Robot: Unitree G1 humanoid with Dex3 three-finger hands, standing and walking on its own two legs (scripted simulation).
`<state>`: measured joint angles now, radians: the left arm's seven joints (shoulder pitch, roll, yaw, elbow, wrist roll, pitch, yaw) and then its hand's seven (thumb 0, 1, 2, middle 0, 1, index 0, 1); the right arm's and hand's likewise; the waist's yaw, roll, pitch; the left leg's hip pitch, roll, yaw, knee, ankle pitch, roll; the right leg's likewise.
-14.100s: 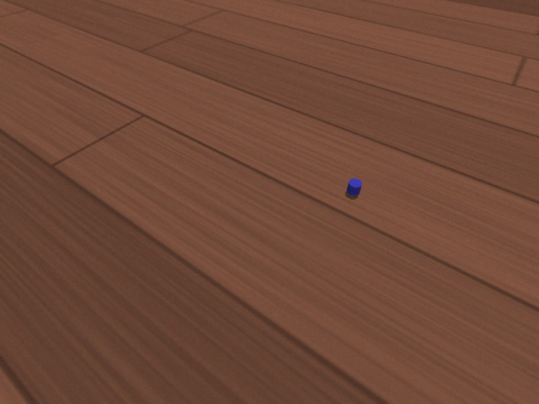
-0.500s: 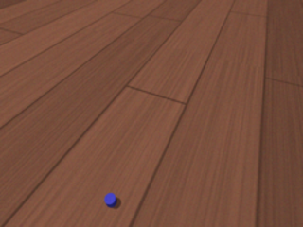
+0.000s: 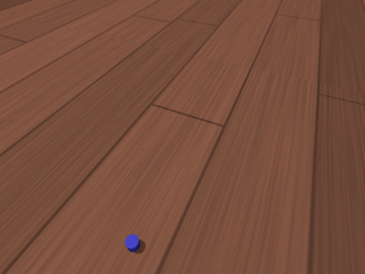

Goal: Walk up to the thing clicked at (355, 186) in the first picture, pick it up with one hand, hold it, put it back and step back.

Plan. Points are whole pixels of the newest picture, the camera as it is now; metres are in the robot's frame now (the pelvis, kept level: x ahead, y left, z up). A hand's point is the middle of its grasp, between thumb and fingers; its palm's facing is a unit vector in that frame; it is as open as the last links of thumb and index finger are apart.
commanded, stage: stand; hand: left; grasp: from above
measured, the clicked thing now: (132, 243) +0.43 +0.26 -0.75
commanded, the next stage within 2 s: rise first in 0.20 s
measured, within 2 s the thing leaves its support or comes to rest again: neither
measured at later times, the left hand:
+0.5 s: hand out of the picture +0.14 +0.25 -0.16, palm faces +0.02 -0.94 -0.33, open 8.2 cm
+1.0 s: hand out of the picture +0.13 +0.27 -0.23, palm faces -0.14 -0.89 -0.44, open 14.0 cm
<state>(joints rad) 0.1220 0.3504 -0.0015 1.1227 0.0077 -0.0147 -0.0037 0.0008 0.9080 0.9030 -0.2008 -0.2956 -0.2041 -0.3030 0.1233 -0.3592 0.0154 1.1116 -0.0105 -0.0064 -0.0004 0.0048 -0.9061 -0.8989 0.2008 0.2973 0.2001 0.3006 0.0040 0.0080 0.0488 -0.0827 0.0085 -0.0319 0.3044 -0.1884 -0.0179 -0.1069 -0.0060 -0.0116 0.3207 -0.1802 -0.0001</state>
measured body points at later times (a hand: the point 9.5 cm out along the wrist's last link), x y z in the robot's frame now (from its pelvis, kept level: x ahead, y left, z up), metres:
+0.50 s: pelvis -0.01 +0.00 -0.02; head +0.04 +0.00 +0.43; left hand +0.14 +0.30 -0.14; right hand +0.09 -0.28 -0.14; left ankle -0.01 +0.13 -0.75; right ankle +0.00 -0.12 -0.75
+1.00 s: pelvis -0.01 +0.02 -0.08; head +0.08 +0.03 +0.36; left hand +0.14 +0.31 -0.20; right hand +0.15 -0.24 -0.18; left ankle -0.01 +0.13 -0.75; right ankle +0.00 -0.12 -0.75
